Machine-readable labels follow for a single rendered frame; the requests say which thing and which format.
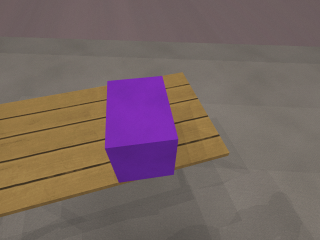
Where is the carton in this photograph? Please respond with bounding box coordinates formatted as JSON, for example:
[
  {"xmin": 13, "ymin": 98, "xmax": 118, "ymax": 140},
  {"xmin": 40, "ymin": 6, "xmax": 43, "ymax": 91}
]
[{"xmin": 105, "ymin": 76, "xmax": 179, "ymax": 183}]

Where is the table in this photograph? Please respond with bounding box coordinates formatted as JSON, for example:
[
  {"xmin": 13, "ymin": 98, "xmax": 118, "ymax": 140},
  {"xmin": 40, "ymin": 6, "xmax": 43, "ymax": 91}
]
[{"xmin": 0, "ymin": 72, "xmax": 230, "ymax": 217}]

